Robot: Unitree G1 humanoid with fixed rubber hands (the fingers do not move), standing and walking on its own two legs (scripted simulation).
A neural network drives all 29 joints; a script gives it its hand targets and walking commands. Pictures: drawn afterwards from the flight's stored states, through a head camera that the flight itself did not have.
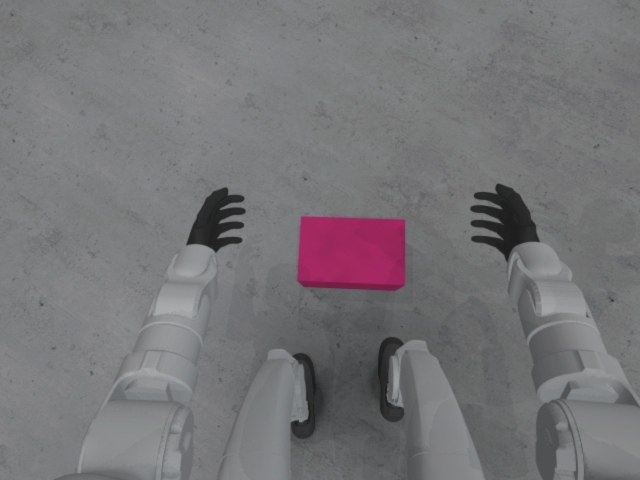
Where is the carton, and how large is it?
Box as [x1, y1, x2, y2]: [297, 216, 404, 290]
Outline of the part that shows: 301,216 297,280 303,286 395,290 404,284 404,219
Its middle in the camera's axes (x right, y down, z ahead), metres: +0.08 +0.05 +1.00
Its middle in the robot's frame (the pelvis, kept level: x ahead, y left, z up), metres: +0.44 -0.03 -0.60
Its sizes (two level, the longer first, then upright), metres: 0.253 0.158 0.166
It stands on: the floor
